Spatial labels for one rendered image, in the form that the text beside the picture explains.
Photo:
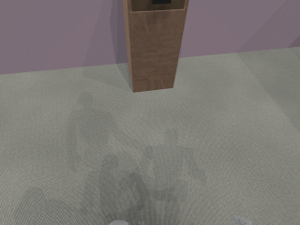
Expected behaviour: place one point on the drawer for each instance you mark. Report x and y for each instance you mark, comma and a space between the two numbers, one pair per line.
146, 5

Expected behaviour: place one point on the right robot hand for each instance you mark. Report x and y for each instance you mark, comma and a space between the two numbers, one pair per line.
241, 221

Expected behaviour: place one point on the cabinet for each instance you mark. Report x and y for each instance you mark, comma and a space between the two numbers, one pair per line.
153, 40

